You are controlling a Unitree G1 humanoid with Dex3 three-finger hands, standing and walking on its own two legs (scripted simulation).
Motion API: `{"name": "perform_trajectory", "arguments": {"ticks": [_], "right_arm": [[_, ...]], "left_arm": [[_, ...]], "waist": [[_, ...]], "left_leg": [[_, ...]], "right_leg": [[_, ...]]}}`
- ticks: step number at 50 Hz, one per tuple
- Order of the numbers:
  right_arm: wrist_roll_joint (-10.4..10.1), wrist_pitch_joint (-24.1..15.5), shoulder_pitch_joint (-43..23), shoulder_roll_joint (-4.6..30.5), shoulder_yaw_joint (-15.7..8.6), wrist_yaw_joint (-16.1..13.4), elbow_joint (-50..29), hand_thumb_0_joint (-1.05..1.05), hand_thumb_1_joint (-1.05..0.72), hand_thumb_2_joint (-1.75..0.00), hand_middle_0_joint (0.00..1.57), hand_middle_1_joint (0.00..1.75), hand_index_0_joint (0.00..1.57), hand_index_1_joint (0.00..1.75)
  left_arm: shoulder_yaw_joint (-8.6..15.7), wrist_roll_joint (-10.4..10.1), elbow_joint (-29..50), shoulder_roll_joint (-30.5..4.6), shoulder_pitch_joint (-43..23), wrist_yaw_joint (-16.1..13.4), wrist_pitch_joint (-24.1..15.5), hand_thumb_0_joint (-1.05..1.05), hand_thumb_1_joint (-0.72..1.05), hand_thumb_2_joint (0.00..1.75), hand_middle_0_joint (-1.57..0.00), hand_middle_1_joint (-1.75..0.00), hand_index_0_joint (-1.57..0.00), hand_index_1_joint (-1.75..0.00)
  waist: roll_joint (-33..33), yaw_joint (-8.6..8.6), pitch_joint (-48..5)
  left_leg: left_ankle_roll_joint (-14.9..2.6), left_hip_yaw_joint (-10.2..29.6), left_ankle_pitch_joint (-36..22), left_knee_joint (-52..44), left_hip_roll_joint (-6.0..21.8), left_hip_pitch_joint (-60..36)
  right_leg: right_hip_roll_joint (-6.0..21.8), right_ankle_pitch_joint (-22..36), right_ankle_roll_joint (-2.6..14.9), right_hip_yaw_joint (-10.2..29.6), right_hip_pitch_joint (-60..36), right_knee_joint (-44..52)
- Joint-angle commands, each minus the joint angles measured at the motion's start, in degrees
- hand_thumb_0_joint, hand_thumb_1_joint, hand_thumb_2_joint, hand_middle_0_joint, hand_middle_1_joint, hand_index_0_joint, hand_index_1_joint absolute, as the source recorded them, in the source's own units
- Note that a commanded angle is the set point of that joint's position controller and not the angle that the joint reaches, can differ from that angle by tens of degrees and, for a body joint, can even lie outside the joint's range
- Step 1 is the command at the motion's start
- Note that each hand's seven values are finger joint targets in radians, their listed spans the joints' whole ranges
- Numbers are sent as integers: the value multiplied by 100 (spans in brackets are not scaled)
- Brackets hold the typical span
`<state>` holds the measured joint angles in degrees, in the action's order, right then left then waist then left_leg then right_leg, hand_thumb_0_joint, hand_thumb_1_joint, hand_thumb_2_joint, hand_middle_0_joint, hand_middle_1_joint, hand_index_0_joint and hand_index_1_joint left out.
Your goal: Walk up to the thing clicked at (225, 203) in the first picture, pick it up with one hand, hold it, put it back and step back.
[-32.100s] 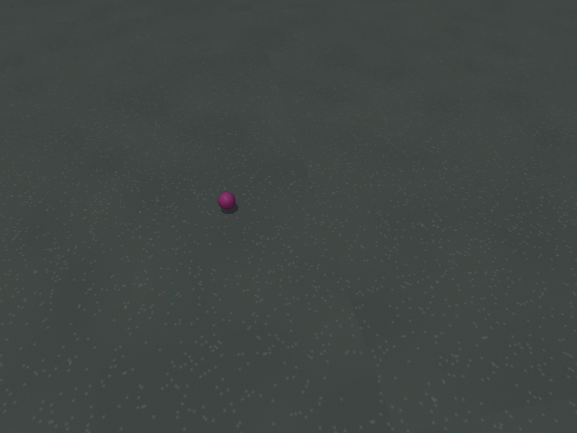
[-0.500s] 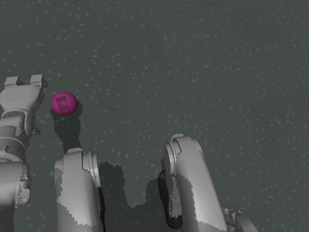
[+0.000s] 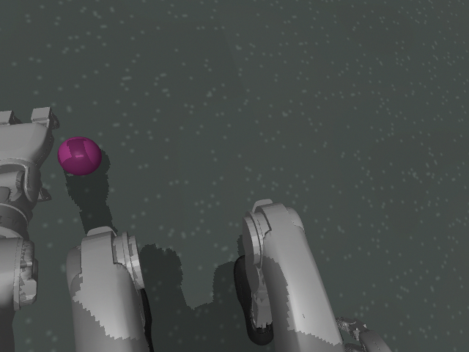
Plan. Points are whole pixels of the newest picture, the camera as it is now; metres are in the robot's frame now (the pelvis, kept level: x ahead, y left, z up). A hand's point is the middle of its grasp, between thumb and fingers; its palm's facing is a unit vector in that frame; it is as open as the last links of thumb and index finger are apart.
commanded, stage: rise first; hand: left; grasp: from above
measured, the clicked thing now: (80, 156) +0.50 +0.24 -0.29
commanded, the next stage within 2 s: approach in 1.56 s
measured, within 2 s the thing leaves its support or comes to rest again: neither
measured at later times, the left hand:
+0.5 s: hand (39, 164) +0.46 +0.28 -0.19, palm faces -0.46 -0.06 -0.89, open 14.1 cm
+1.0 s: hand (37, 159) +0.46 +0.28 -0.18, palm faces -0.45 -0.06 -0.89, open 14.2 cm
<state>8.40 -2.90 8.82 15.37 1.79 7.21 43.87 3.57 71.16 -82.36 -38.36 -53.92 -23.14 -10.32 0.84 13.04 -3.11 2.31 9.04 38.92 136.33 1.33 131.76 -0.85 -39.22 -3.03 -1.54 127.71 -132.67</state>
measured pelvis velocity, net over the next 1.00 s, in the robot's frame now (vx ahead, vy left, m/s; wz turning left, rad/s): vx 0.00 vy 0.00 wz -0.01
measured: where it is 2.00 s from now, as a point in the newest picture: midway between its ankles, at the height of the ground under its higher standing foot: (200, 329)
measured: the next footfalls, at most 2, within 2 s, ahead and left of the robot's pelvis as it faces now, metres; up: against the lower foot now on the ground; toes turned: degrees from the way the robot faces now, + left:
none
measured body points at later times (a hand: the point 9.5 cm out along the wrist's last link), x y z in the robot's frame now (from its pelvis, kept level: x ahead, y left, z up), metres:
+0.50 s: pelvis +0.00 +0.00 -0.01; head +0.24 +0.07 +0.36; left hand +0.47 +0.28 -0.14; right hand +0.05 -0.27 -0.12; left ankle +0.08 +0.14 -0.30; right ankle +0.10 -0.13 -0.30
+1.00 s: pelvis +0.00 +0.00 -0.01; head +0.24 +0.06 +0.37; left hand +0.48 +0.28 -0.13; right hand +0.04 -0.27 -0.11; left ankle +0.08 +0.14 -0.30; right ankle +0.10 -0.13 -0.30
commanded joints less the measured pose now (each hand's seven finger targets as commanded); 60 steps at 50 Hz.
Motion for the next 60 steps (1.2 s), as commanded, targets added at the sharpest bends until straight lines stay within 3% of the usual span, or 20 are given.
{"name": "perform_trajectory", "arguments": {"ticks": [1,3,5,6,9,18,21,22,25,27,30,34,36,37,39,44,46,55,58,60], "right_arm": [[-4,-56,1113,1374,-367,-36,-64,0,-90,-90,20,30,20,30],[-7,-62,1109,1376,-351,-39,-66,0,-91,-90,20,30,20,30],[14,-76,1115,1374,-341,-29,-67,0,-90,-90,20,30,20,30],[12,-78,1157,1399,-318,-23,-47,0,-90,-90,20,30,20,30],[24,-88,1128,1399,-320,-13,-66,0,-91,-90,20,30,20,30],[51,-112,1108,1429,-254,1,-97,0,-90,-90,20,30,20,30],[55,-93,1118,1460,-230,4,-104,0,-90,-90,20,30,20,30],[46,-95,1086,1430,-235,5,-93,0,-91,-90,20,30,20,30],[81,-98,1144,1470,-219,19,-83,0,-90,-90,20,30,20,30],[67,-98,1110,1492,-209,11,-94,0,-90,-90,20,30,20,30],[105,-121,1164,1480,-200,36,-102,0,-90,-90,20,30,20,30],[77,-127,1115,1474,-210,40,-99,0,-91,-90,20,30,20,30],[66,-113,1163,1491,-221,48,-128,0,-90,-90,20,30,20,30],[64,-119,1167,1466,-226,44,-124,0,-91,-90,20,30,20,30],[39,-96,1127,1478,-248,37,-105,0,-91,-90,20,30,20,30],[17,-88,1176,1484,-239,36,-111,0,-91,-90,20,30,20,30],[11,-63,1129,1458,-233,39,-126,0,-91,-90,20,30,20,30],[-15,-72,1148,1461,-245,28,-142,0,-91,-90,20,30,20,30],[-28,-65,1082,1446,-251,12,-145,0,-90,-90,20,30,20,30],[-29,-69,1121,1455,-267,10,-143,0,-90,-90,20,30,20,30]], "left_arm": [[161,-32,742,-1312,-1838,-289,-5,0,-53,99,-6,-105,-7,-103],[184,-48,843,-1387,-1876,-307,-14,0,-61,106,-6,-100,-4,-103],[79,-25,679,-1244,-1826,-290,15,0,-54,100,-7,-104,-7,-103],[152,-29,733,-1352,-1913,-303,6,0,-54,101,-7,-102,-7,-102],[168,-39,634,-1404,-1761,-292,16,0,-55,101,-7,-104,-7,-103],[142,-25,467,-1417,-1782,-323,-10,0,-55,101,-6,-103,-6,-103],[245,-6,734,-1596,-1946,-346,-39,0,-56,102,-7,-103,-6,-103],[167,10,564,-1478,-1751,-342,-17,0,-56,102,-7,-103,-6,-103],[168,-4,595,-1457,-1999,-362,-16,0,-56,102,-6,-102,-6,-103],[232,48,585,-1662,-2027,-370,-28,0,-57,103,-6,-102,-6,-103],[148,-13,513,-1466,-2040,-353,-34,0,-57,103,-6,-103,-6,-103],[186,-33,673,-1568,-1882,-328,-8,0,-57,103,-7,-103,-6,-104],[218,-63,748,-1617,-1994,-324,8,0,-57,103,-7,-102,-6,-103],[147,-46,666,-1502,-1887,-307,36,0,-58,103,-7,-103,-6,-104],[209,-61,753,-1619,-1921,-293,53,0,-58,103,-6,-103,-6,-104],[161,-109,734,-1495,-2020,-232,99,0,-58,103,-6,-103,-6,-104],[183,-97,597,-1564,-1783,-190,102,0,-57,103,-7,-102,-6,-103],[80,-109,759,-1453,-2027,-86,5,0,-57,103,-7,-102,-6,-103],[103,-96,782,-1470,-1917,-127,-16,0,-58,104,-7,-102,-6,-103],[71,-80,717,-1366,-1905,-140,2,0,-58,103,-7,-102,-6,-103]], "waist": [[-1414,50,-3763],[-1539,8,-3889],[-1493,111,-3774],[-1487,127,-3808],[-1472,67,-3749],[-1489,166,-3546],[-1721,103,-3935],[-1714,84,-3859],[-1726,241,-3721],[-1847,168,-3759],[-1658,295,-3589],[-1750,124,-3790],[-1698,200,-3852],[-1658,185,-3792],[-1766,107,-3871],[-1615,209,-3783],[-1645,108,-3748],[-1591,210,-3658],[-1674,79,-3752],[-1669,129,-3708]], "left_leg": [[-384,-751,-765,-1301,-114,-2743],[-374,-763,-850,-1275,-110,-2818],[-380,-763,-844,-1236,-105,-2753],[-383,-755,-890,-1199,-112,-2721],[-393,-773,-829,-1199,-124,-2642],[-379,-721,-731,-1149,-124,-2544],[-351,-688,-955,-1150,-136,-2810],[-339,-707,-1006,-1135,-128,-2853],[-341,-674,-962,-1114,-124,-2799],[-329,-663,-930,-1132,-118,-2831],[-357,-670,-826,-1103,-128,-2647],[-350,-713,-907,-1096,-119,-2731],[-371,-705,-898,-1065,-120,-2627],[-361,-702,-900,-1107,-121,-2677],[-347,-702,-862,-1154,-124,-2748],[-373,-679,-943,-1124,-121,-2693],[-370,-713,-883,-1168,-133,-2595],[-366,-688,-741,-1226,-135,-2650],[-340,-698,-707,-1306,-151,-2744],[-339,-698,-779,-1297,-149,-2804]], "right_leg": [[-132,1089,490,-694,-1814,1382],[-126,1172,489,-685,-1836,1328],[-135,1198,472,-687,-1847,1350],[-124,1243,466,-697,-1872,1312],[-128,1189,464,-673,-1899,1334],[-140,1078,478,-745,-1740,1250],[-144,1272,490,-767,-1792,1156],[-149,1322,494,-761,-1775,1145],[-141,1312,489,-793,-1662,1134],[-138,1246,506,-807,-1586,1076],[-145,1188,479,-804,-1647,1168],[-153,1261,481,-768,-1784,1154],[-152,1279,456,-761,-1859,1201],[-156,1275,469,-766,-1851,1192],[-163,1217,490,-766,-1789,1184],[-147,1333,471,-767,-1776,1218],[-149,1242,472,-746,-1875,1242],[-146,1099,481,-752,-1794,1332],[-152,1024,504,-754,-1758,1318],[-134,1118,500,-761,-1706,1306]]}}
